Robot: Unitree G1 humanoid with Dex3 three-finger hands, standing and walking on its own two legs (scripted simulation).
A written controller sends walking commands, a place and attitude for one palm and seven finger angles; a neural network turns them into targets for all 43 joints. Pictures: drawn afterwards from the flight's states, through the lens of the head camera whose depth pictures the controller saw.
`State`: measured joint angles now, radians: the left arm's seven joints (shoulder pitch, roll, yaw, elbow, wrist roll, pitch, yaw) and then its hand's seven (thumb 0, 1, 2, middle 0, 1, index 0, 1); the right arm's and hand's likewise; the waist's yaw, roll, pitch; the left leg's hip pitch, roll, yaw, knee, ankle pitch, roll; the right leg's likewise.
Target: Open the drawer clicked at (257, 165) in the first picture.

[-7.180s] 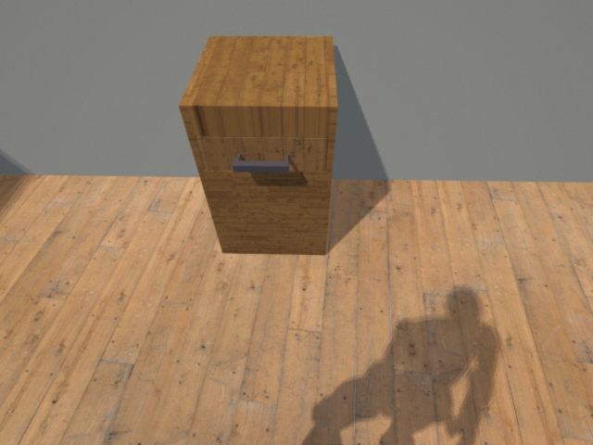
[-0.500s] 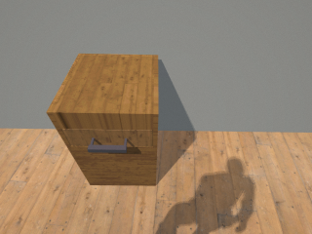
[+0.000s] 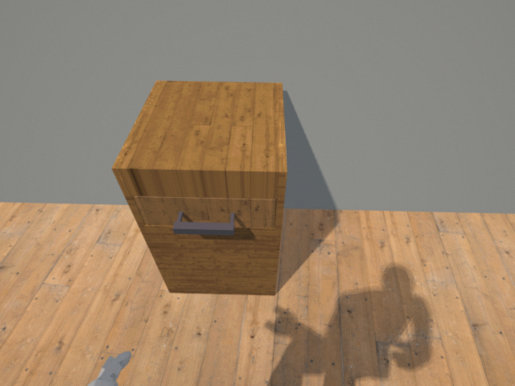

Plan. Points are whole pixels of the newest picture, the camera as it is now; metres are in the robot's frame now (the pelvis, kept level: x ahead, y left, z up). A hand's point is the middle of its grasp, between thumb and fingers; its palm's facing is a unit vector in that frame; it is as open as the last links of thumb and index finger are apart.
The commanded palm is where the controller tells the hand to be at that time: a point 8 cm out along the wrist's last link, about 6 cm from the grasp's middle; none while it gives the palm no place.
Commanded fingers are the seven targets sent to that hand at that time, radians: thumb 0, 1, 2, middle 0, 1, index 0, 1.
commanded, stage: raise the hand with hooked fingers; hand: left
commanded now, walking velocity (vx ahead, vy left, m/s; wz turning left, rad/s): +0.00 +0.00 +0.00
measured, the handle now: (205, 222) +0.57 +0.19 -0.22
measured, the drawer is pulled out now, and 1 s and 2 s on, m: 0.00 0.00 0.00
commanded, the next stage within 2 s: move the hooked fingers above the handle in 1.76 s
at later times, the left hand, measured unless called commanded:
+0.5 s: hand (111, 331) +0.21 +0.25 -0.03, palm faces +0.15 -0.08 -0.98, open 9.9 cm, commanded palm +0.19 +0.23 +0.02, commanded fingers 0.00 0.13 0.57 -0.25 -0.80 -0.25 -0.80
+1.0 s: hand (116, 248) +0.32 +0.26 +0.03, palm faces +0.11 -0.14 -0.98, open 12.8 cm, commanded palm +0.29 +0.26 +0.09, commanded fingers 0.00 -0.45 0.32 -0.30 -1.17 -0.30 -1.17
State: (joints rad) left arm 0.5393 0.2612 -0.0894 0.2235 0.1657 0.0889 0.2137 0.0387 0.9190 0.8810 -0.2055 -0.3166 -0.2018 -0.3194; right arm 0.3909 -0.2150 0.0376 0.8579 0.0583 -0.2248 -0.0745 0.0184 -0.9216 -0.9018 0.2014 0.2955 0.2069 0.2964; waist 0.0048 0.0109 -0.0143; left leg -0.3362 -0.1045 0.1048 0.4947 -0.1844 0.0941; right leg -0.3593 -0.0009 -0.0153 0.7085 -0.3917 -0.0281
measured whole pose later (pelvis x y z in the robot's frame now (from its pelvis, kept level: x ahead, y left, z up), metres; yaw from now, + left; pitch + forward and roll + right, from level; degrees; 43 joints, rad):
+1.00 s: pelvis +0.06 +0.03 -0.01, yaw +1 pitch +7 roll -3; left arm 0.17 0.38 -0.11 -0.08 0.99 0.11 0.29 0.00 -0.23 0.41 -0.30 -1.02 -0.30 -1.03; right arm 0.15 -0.26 -0.01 0.58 -0.01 0.16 0.02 0.01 -0.91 -0.90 0.20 0.30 0.20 0.30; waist 0.08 0.08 -0.07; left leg -0.45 -0.16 0.01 0.67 -0.33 0.14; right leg -0.40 0.08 0.07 0.66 -0.37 -0.01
